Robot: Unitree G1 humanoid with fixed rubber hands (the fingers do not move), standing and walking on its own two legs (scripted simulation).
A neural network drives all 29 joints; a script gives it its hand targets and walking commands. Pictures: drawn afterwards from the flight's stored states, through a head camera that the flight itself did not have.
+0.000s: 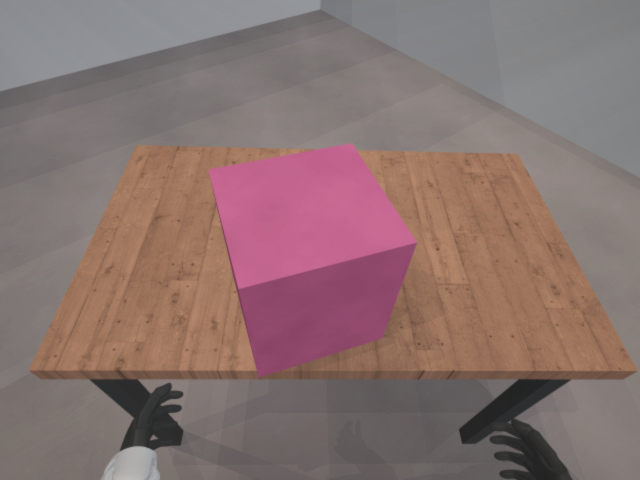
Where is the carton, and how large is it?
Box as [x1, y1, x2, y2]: [208, 143, 416, 377]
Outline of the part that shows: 351,143 208,169 231,268 259,377 380,338 383,334 416,244 416,241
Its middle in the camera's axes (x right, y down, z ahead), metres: -0.02 +0.03 +0.58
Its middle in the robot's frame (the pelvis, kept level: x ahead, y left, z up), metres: +0.42 +0.03 +0.00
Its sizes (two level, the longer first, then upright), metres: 0.210 0.200 0.250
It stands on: a table, 0.64 m high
